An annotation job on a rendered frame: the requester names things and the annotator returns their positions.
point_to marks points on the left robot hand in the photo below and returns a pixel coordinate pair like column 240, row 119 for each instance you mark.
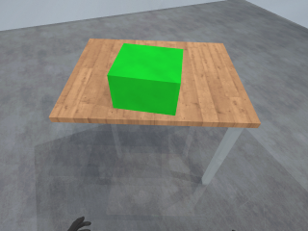
column 79, row 223

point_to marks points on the carton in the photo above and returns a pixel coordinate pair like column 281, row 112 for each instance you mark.
column 146, row 78

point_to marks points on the table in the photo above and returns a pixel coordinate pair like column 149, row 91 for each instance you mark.
column 211, row 93

